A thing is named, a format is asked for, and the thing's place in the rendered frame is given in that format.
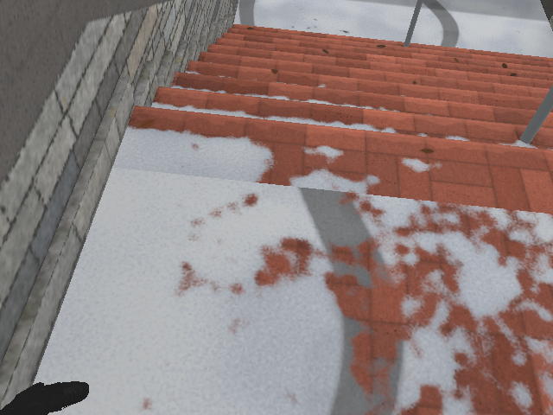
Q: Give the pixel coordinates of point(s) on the left robot hand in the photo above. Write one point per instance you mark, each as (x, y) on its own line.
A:
(41, 400)

